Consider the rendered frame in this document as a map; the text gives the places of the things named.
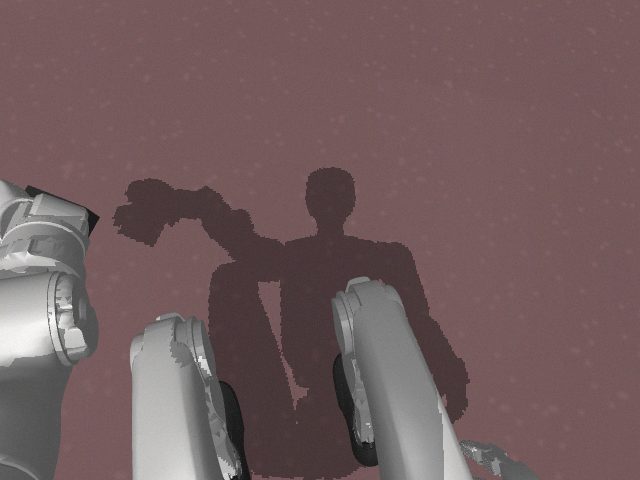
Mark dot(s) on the left robot foot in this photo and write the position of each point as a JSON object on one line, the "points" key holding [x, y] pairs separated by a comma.
{"points": [[235, 428]]}

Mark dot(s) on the right robot foot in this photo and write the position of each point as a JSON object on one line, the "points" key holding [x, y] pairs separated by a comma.
{"points": [[365, 453]]}

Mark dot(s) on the left robot arm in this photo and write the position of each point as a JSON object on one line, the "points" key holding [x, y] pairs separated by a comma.
{"points": [[46, 326]]}

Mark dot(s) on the right robot hand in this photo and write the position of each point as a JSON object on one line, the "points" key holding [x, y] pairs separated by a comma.
{"points": [[496, 461]]}

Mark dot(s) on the left robot hand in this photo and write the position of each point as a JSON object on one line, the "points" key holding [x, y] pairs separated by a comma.
{"points": [[9, 191]]}

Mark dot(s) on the small box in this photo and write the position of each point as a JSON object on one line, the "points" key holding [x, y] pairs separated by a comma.
{"points": [[92, 217]]}

